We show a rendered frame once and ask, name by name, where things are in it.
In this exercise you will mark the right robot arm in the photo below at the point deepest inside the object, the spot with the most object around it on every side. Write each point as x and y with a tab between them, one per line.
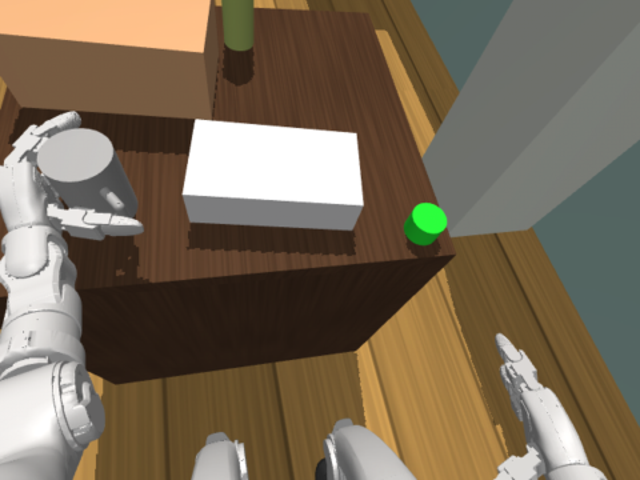
575	472

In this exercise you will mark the left robot hand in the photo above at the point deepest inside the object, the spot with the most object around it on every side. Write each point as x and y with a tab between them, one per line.
27	198

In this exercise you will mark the left robot arm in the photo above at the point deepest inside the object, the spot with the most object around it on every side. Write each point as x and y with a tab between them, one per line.
49	410

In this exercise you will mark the right robot hand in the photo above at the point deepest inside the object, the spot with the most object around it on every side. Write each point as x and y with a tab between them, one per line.
551	438

